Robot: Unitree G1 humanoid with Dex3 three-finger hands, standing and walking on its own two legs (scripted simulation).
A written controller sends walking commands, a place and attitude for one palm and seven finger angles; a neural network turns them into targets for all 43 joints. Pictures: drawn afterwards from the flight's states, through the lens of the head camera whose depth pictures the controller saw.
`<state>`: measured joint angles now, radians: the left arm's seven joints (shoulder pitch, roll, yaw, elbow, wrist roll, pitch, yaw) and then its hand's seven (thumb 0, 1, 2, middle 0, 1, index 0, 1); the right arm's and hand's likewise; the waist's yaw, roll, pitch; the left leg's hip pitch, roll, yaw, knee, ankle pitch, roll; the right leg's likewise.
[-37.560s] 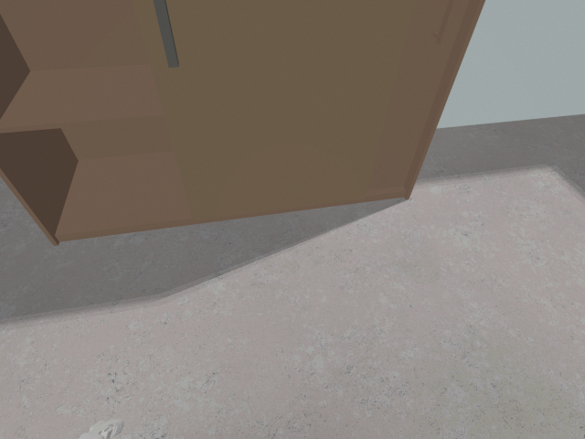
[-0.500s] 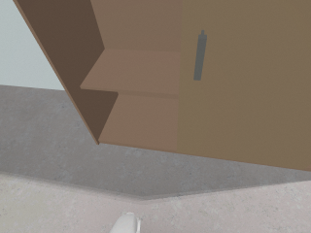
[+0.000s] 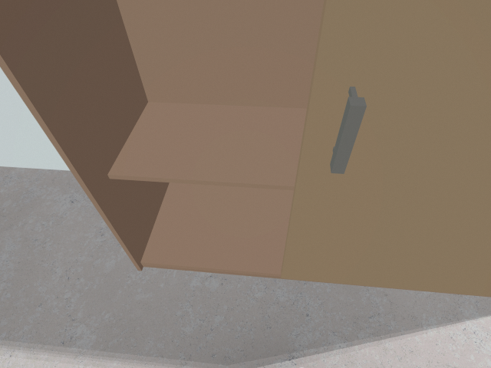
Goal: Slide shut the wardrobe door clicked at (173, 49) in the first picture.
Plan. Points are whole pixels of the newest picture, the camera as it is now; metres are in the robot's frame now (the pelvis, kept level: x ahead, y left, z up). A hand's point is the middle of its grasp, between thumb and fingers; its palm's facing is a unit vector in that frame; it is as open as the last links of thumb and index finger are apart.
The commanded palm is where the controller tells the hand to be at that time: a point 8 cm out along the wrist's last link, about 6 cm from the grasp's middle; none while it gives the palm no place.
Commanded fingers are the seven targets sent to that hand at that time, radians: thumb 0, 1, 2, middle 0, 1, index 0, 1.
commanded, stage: come to a stop and stand still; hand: right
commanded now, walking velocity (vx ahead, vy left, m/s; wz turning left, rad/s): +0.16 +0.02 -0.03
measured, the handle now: (344, 131) +0.55 -0.16 +0.09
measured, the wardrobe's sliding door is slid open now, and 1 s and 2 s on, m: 0.61 0.61 0.61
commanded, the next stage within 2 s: none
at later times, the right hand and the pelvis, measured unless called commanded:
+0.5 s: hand out of the picture +0.10 -0.14 -0.18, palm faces +0.03 +0.97 -0.23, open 7.3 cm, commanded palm none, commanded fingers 0.00 -0.90 -0.90 0.20 0.30 0.20 0.30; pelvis +0.08 +0.04 -0.01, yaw +0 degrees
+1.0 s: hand out of the picture +0.06 -0.18 -0.18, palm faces +0.07 +0.98 -0.18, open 7.3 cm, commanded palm none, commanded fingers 0.00 -0.90 -0.90 0.20 0.30 0.20 0.30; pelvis +0.04 +0.01 +0.00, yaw +0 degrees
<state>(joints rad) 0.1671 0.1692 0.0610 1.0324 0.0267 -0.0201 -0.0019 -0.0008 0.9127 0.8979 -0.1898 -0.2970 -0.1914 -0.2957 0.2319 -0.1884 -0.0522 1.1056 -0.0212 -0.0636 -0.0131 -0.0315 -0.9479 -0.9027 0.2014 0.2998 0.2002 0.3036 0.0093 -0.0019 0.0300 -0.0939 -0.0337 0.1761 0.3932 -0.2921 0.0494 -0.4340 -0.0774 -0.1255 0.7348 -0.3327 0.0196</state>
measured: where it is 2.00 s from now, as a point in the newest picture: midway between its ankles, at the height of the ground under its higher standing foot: outside the picture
